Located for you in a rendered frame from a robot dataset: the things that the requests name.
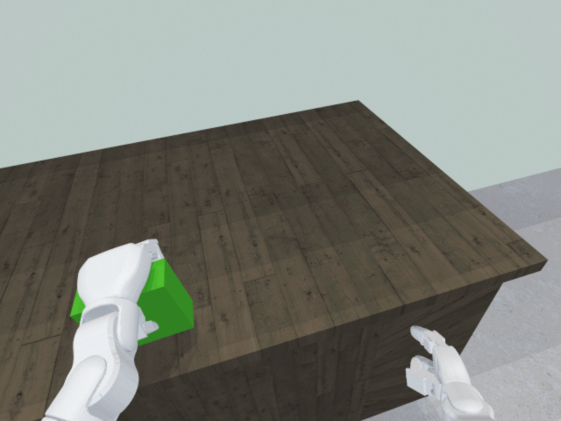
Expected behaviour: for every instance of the robot left forearm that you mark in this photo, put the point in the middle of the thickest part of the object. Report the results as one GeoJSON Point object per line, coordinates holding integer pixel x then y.
{"type": "Point", "coordinates": [103, 379]}

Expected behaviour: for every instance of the right robot hand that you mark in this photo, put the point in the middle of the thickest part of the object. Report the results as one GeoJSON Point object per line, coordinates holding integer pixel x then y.
{"type": "Point", "coordinates": [428, 377]}

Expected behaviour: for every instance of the sponge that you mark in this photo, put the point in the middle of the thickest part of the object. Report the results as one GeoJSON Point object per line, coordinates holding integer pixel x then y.
{"type": "Point", "coordinates": [163, 300]}

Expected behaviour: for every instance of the left robot hand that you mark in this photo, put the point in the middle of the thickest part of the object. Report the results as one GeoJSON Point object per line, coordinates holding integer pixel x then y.
{"type": "Point", "coordinates": [120, 272]}

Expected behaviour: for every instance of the robot right forearm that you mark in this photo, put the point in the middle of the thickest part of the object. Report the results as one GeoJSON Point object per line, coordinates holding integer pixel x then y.
{"type": "Point", "coordinates": [460, 401]}

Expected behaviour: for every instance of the table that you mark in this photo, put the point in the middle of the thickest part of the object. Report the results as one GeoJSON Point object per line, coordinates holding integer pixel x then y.
{"type": "Point", "coordinates": [309, 242]}

